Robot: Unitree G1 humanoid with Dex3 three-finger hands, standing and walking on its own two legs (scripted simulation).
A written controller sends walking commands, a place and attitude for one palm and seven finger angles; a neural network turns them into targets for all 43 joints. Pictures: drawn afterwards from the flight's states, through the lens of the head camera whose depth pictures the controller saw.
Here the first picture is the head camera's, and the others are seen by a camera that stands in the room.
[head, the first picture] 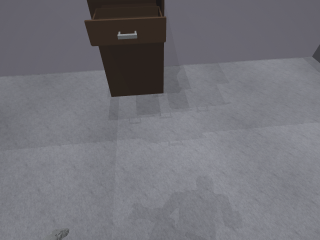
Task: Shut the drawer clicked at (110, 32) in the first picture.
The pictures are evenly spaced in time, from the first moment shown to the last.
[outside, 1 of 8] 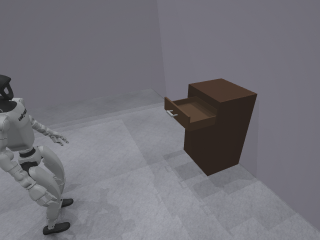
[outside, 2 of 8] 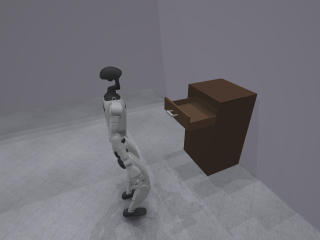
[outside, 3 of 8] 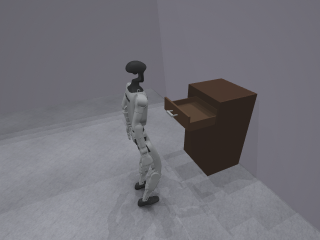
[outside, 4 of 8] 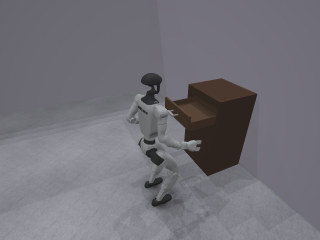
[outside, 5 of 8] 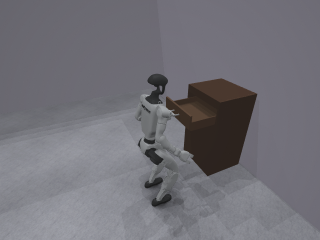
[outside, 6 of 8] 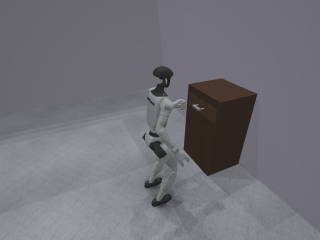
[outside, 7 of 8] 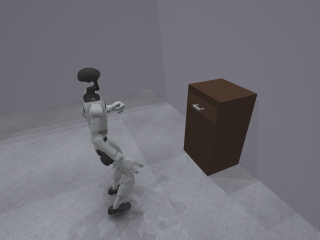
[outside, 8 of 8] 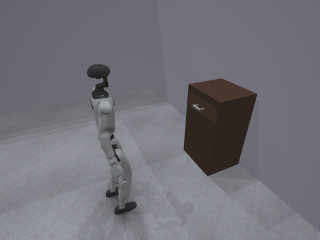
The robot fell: no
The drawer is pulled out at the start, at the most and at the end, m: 0.30 0.30 0.00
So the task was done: yes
